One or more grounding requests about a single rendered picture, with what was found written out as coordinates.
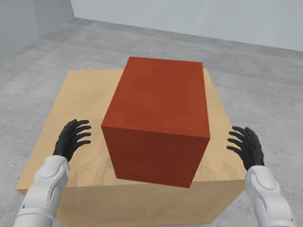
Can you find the pedestal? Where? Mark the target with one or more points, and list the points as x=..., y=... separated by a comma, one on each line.
x=94, y=197

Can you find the left robot forearm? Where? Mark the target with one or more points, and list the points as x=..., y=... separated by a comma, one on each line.
x=41, y=202

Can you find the right robot forearm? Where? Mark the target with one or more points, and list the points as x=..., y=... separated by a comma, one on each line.
x=270, y=207

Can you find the left robot hand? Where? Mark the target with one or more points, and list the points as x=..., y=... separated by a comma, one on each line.
x=67, y=142

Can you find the right robot hand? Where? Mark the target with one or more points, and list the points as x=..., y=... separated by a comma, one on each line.
x=250, y=152

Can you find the carton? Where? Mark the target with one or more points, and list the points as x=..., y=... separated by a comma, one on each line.
x=156, y=127

